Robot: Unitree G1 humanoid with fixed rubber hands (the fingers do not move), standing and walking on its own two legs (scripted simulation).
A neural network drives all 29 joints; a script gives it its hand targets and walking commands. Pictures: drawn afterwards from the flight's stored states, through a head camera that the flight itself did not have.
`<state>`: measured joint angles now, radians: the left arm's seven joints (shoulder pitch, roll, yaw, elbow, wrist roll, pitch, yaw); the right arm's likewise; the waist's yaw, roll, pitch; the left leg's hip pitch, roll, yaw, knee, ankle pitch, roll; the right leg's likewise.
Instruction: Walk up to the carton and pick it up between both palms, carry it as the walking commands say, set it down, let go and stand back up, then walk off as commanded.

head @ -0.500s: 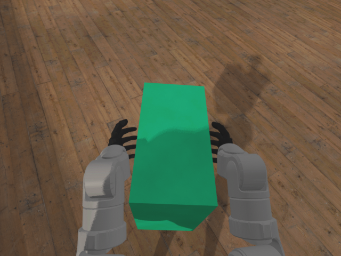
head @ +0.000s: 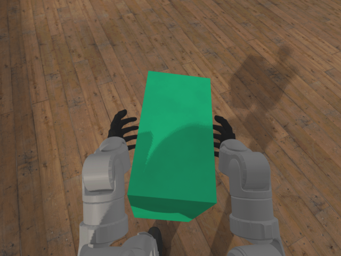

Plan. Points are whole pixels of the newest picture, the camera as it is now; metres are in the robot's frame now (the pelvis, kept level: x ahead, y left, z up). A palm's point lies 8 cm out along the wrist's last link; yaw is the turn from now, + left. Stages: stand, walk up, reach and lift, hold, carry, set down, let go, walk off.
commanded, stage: carry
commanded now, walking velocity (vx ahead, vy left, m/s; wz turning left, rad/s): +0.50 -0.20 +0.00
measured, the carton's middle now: (170, 152) +0.33 +0.03 +0.01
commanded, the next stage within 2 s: none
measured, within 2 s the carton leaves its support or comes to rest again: neither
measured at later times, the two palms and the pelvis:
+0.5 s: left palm (175, 35) +0.70 +0.02 +0.08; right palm (249, 43) +0.69 -0.21 +0.07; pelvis +0.39 -0.10 +0.00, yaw +0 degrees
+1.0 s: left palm out of the picture +0.97 -0.01 +0.07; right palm (243, 3) +0.96 -0.24 +0.06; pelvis +0.65 -0.12 +0.00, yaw -3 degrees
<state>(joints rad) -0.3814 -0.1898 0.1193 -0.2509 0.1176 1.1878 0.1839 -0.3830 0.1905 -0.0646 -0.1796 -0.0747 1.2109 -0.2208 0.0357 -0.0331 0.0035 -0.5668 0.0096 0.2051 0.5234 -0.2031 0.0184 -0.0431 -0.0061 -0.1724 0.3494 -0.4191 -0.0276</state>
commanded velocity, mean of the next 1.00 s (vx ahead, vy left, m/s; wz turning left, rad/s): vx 0.18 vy -0.07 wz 0.00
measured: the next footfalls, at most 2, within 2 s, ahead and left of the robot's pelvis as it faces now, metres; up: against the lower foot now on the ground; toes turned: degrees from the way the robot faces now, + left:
left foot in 0.02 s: +0.19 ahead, +0.08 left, +0.00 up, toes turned +10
right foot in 0.42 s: +0.47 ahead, -0.21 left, +0.00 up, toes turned -11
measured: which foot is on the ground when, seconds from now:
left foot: up 0.00-0.00, down 0.02-0.46, up 0.48-0.78, down 0.80-1.00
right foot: down 0.00-0.02, up 0.04-0.40, down 0.42-0.86, up 0.88-0.96, down 0.98-1.00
